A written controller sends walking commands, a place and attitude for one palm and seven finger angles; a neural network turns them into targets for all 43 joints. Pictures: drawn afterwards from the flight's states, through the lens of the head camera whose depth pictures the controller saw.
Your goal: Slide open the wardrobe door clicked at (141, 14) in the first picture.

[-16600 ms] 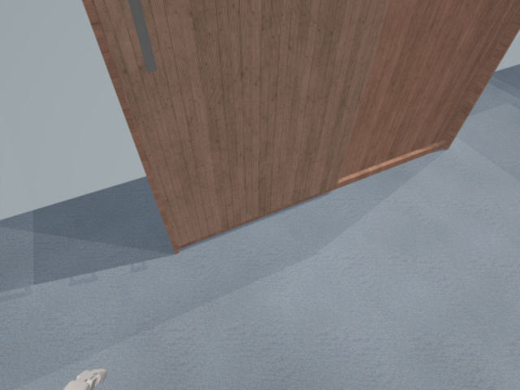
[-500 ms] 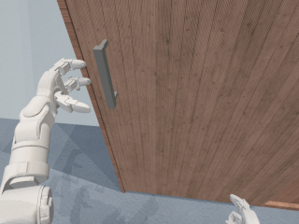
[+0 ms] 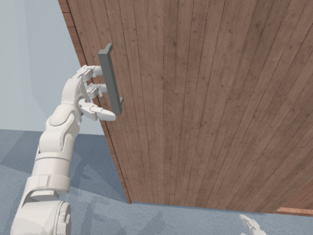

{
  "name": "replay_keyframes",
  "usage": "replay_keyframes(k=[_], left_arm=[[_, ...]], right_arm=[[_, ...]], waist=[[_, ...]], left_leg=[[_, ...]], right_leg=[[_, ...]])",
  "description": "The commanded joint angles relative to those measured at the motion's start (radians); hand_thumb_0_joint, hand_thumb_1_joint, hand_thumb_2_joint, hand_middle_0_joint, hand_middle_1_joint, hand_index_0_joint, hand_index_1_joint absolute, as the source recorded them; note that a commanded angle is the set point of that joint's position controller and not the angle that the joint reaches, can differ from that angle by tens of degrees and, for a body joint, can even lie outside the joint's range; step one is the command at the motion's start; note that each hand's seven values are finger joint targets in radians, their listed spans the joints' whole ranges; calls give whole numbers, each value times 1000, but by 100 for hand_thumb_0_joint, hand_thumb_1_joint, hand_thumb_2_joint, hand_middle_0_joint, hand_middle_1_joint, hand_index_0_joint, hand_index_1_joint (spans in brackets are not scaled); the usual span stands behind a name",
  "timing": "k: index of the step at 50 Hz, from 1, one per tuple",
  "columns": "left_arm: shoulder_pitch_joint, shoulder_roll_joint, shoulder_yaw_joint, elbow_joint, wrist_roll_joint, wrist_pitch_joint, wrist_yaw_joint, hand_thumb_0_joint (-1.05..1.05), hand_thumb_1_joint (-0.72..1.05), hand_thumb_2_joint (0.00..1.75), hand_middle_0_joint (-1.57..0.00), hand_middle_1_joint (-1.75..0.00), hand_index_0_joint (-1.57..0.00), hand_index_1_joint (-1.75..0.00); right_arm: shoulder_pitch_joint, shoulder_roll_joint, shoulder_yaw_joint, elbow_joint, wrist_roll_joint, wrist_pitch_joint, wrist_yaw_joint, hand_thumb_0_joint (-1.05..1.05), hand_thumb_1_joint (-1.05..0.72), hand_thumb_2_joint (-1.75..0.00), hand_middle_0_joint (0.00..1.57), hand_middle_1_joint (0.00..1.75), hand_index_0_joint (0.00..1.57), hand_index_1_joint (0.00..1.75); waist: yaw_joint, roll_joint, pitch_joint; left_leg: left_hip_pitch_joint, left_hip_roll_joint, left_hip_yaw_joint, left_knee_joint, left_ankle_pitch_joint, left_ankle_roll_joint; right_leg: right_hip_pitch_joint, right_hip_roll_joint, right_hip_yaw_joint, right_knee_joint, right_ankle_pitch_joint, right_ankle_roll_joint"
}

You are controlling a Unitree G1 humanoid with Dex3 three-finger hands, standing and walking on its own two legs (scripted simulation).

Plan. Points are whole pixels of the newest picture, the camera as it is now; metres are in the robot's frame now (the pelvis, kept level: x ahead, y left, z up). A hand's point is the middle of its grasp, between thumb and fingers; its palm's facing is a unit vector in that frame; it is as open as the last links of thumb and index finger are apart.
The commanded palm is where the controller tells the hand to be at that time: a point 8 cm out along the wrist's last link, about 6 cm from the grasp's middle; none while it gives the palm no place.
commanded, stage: feel for the door with the fingertips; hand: left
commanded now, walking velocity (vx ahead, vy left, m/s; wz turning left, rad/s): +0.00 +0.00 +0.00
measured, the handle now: (113, 81) +0.45 +0.13 +0.19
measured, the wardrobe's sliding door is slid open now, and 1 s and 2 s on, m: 0.00 0.00 0.00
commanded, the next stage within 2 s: slide the fingers in behind the handle in 0.48 s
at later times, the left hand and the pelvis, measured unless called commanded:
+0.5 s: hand (98, 90) +0.41 +0.16 +0.19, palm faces -0.01 -1.00 +0.01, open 13.9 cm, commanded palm +0.39 +0.22 +0.20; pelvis +0.00 -0.01 +0.00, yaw +1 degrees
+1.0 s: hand (98, 92) +0.40 +0.16 +0.19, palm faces -0.03 -1.00 +0.01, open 13.9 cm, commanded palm +0.38 +0.21 +0.20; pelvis +0.00 +0.00 +0.00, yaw +0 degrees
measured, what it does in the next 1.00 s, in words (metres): stands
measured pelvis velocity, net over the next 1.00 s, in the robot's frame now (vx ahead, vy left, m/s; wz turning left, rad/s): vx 0.00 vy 0.00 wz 0.00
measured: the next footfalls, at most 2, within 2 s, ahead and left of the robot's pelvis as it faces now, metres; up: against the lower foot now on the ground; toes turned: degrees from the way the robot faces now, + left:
none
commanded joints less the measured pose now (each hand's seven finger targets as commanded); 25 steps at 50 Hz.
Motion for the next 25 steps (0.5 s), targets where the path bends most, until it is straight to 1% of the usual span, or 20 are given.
replay_keyframes(k=[1,2,4,5,6,7,9,10,11,12,13,15,16,17,18,19,20,22,24,25], left_arm=[[-489,209,51,-305,9,-68,48,0,-50,30,-30,-120,-30,-120],[-503,225,63,-311,15,-66,56,0,-50,30,-30,-120,-30,-120],[-517,244,74,-283,24,-58,66,0,-50,30,-30,-120,-30,-120],[-521,243,70,-275,27,-57,67,0,-50,30,-30,-120,-30,-120],[-521,225,53,-261,27,-52,63,0,-50,30,-30,-120,-30,-120],[-522,222,56,-243,22,-45,60,0,-50,30,-30,-120,-30,-120],[-544,211,40,-195,16,-35,46,0,-50,30,-30,-120,-30,-120],[-519,242,68,-164,14,-36,41,0,-50,30,-30,-120,-30,-120],[-516,225,51,-141,10,-31,31,0,-50,30,-30,-120,-30,-120],[-519,249,71,-107,8,-27,24,0,-50,30,-30,-120,-30,-120],[-547,233,46,-100,9,-30,15,0,-50,30,-30,-120,-30,-120],[-591,201,10,-95,10,-47,4,0,-50,30,-30,-120,-30,-120],[-598,204,15,-101,7,-56,2,0,-50,30,-30,-120,-30,-120],[-597,229,35,-93,8,-64,1,0,-50,30,-30,-120,-30,-120],[-615,235,40,-91,4,-73,0,0,-50,30,-30,-120,-30,-120],[-631,242,42,-78,2,-83,-3,0,-50,30,-30,-120,-30,-120],[-627,263,61,-63,1,-94,-2,0,-50,30,-30,-120,-30,-120],[-679,246,41,-75,4,-113,-2,0,-50,30,-30,-120,-30,-120],[-670,280,75,-30,7,-123,3,0,-50,30,-30,-120,-30,-120],[-651,321,108,-11,11,-129,6,0,-50,30,-30,-120,-30,-120]], right_arm=[[-141,-114,-46,-162,-10,-55,-7,0,-90,-90,20,30,20,30],[-139,-112,-46,-161,-11,-54,-8,0,-90,-90,20,30,20,30],[-136,-111,-43,-151,-12,-47,-11,0,-90,-90,20,30,20,30],[-133,-114,-45,-147,-13,-41,-12,0,-90,-90,20,30,20,30],[-138,-113,-43,-149,-12,-39,-13,0,-90,-90,20,30,20,30],[-135,-111,-42,-149,-12,-38,-15,0,-90,-90,20,30,20,30],[-130,-114,-40,-142,-10,-34,-18,0,-90,-90,20,30,20,30],[-125,-119,-45,-138,-9,-29,-20,0,-90,-90,20,30,20,30],[-129,-119,-41,-142,-8,-27,-20,0,-90,-90,20,30,20,30],[-122,-122,-42,-139,-7,-26,-23,0,-90,-90,20,30,20,30],[-121,-122,-42,-138,-5,-25,-24,0,-90,-90,20,30,20,30],[-115,-121,-44,-134,-4,-28,-23,0,-90,-90,20,30,20,30],[-110,-121,-45,-137,-4,-31,-21,0,-90,-90,20,30,20,30],[-108,-122,-46,-137,-5,-31,-22,0,-90,-90,20,30,20,30],[-102,-122,-45,-135,-6,-32,-22,0,-90,-90,20,30,20,30],[-103,-123,-46,-132,-5,-33,-22,0,-90,-90,20,30,20,30],[-93,-127,-48,-126,-6,-32,-23,0,-90,-90,20,30,20,30],[-91,-125,-48,-127,-7,-38,-23,0,-90,-90,20,30,20,30],[-75,-129,-49,-118,-10,-41,-23,0,-90,-90,20,30,20,30],[-63,-135,-52,-112,-13,-39,-22,0,-90,-90,20,30,20,30]], waist=[[14,-38,-250],[14,-21,-265],[7,-11,-247],[5,-32,-240],[2,-17,-236],[1,-28,-243],[-10,-35,-232],[-3,-54,-232],[-5,-57,-223],[-5,-67,-222],[-15,-65,-215],[-25,-29,-217],[-24,-35,-233],[-19,-17,-245],[-22,-41,-254],[-24,-33,-252],[-21,-56,-249],[-28,-44,-274],[-24,-53,-275],[-15,-75,-277]], left_leg=[[227,41,-95,-23,271,4],[236,40,-94,-20,273,3],[228,38,-91,-21,253,2],[228,41,-93,-24,257,4],[228,38,-91,-23,254,4],[225,36,-90,-22,244,4],[216,34,-90,-21,230,5],[210,36,-90,-20,235,7],[198,30,-88,-22,223,10],[186,29,-85,-20,211,10],[185,28,-85,-18,210,11],[203,30,-88,-10,219,12],[208,28,-95,-8,228,12],[212,27,-93,-5,233,12],[208,25,-95,-4,234,13],[204,24,-94,-3,220,13],[195,27,-96,-3,218,14],[211,25,-96,-3,221,17],[196,26,-94,-1,220,17],[184,27,-94,-2,231,19]], right_leg=[[-59,-17,29,-52,322,7],[-57,-16,33,-51,321,6],[-65,-15,35,-58,306,6],[-60,-14,33,-63,309,7],[-62,-16,36,-63,310,5],[-60,-15,35,-64,308,7],[-69,-16,36,-66,307,7],[-57,-16,37,-71,315,7],[-57,-19,41,-72,317,8],[-58,-19,42,-72,316,10],[-66,-20,44,-73,316,10],[-86,-21,42,-71,319,7],[-82,-20,40,-67,323,6],[-81,-20,44,-66,327,5],[-74,-19,41,-64,333,6],[-80,-19,45,-65,321,7],[-74,-19,43,-68,317,8],[-77,-18,45,-62,318,8],[-72,-17,48,-61,320,9],[-54,-18,47,-62,336,10]])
